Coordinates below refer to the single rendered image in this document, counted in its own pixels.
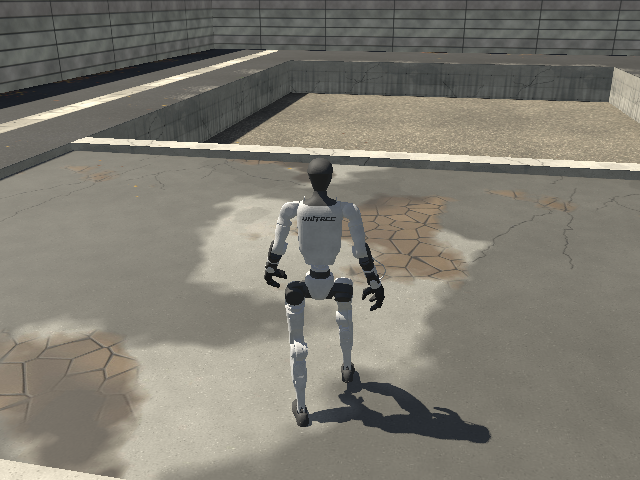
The robot right shin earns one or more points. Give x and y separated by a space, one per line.
346 341

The robot left hand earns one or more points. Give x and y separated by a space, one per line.
278 273

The robot right forearm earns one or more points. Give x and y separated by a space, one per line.
369 269

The robot right hand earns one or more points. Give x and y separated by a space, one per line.
379 296

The robot right upper arm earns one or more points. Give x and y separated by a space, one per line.
352 212

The robot head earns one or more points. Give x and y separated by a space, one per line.
320 174

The robot left forearm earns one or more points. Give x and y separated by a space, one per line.
272 260

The robot left upper arm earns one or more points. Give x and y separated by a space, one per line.
287 212

